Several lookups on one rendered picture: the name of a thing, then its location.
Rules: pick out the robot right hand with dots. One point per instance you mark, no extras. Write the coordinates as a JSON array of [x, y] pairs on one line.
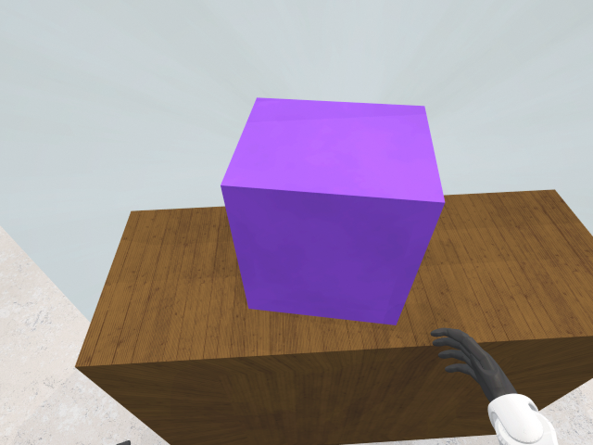
[[480, 365]]

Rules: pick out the pedestal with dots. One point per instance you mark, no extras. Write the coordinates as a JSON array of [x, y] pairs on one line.
[[173, 341]]

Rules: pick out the carton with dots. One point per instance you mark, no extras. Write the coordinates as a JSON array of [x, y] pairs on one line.
[[332, 206]]

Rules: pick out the right robot forearm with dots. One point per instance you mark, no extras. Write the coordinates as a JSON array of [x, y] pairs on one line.
[[517, 421]]

